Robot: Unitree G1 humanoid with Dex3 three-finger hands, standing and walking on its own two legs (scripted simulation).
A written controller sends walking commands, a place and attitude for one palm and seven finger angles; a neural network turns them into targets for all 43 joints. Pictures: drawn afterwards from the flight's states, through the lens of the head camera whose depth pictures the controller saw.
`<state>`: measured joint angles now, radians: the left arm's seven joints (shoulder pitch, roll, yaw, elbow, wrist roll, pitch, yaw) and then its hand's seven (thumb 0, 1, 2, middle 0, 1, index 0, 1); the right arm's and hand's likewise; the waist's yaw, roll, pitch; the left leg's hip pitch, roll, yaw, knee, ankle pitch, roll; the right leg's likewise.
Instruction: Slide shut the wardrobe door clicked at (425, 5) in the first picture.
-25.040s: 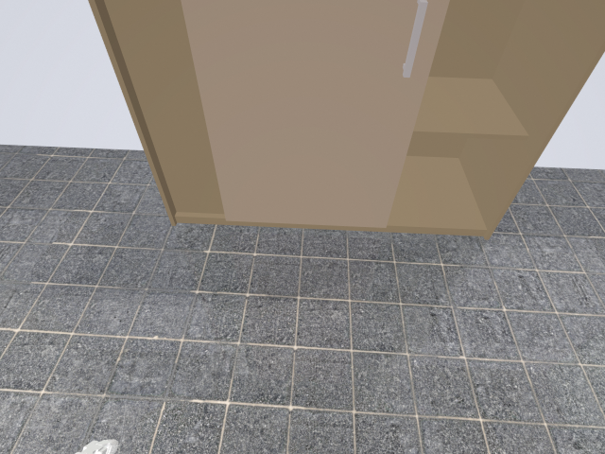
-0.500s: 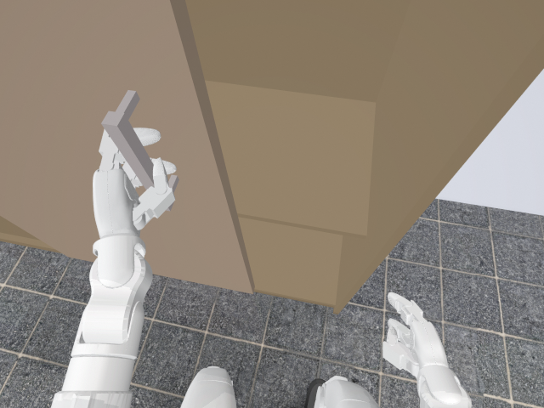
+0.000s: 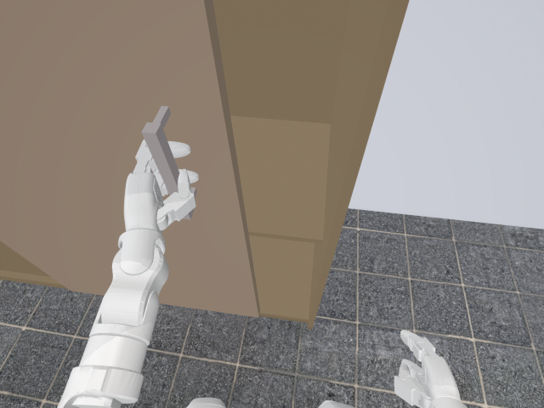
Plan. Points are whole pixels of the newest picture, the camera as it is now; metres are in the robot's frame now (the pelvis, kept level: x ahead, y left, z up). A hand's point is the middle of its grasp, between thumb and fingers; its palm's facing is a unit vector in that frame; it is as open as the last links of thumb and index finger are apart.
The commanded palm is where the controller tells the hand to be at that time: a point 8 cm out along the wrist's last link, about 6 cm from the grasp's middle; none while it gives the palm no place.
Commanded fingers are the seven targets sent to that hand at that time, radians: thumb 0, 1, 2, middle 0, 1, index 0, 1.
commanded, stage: step sideways, sliding the door along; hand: left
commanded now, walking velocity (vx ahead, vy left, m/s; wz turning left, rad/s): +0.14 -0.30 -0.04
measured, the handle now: (176, 168) +0.41 +0.20 +0.10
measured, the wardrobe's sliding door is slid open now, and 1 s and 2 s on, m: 0.17 0.00 0.00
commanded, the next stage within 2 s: stop walking and hold the door there in 1.56 s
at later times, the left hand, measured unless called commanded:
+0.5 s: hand (255, 204) +0.35 +0.07 +0.11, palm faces +0.22 -0.97 -0.08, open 5.9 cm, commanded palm +0.32 +0.07 +0.11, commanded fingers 0.00 0.90 0.90 -0.45 -1.40 -0.45 -1.40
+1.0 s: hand (314, 206) +0.36 -0.01 +0.11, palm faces +0.34 -0.94 -0.08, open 6.0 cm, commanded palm +0.32 -0.03 +0.11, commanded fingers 0.00 0.90 0.90 -0.45 -1.40 -0.45 -1.40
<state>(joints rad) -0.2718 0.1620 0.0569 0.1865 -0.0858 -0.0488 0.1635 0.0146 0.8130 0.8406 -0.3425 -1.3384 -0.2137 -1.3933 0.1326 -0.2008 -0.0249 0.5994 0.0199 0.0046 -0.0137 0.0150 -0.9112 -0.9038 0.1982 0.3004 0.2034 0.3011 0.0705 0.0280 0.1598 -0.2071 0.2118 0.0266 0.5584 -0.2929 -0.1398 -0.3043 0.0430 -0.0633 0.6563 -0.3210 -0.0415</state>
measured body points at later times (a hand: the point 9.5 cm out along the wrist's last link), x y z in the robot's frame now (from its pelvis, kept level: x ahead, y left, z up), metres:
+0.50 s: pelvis -0.03 -0.08 +0.01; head +0.01 -0.10 +0.46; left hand +0.33 +0.12 +0.11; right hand +0.12 -0.31 -0.11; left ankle -0.04 +0.09 -0.71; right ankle +0.01 -0.11 -0.72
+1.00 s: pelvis -0.03 -0.22 +0.01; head +0.03 -0.23 +0.45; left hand +0.33 +0.04 +0.11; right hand +0.14 -0.43 -0.12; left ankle -0.05 +0.00 -0.72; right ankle +0.00 -0.30 -0.70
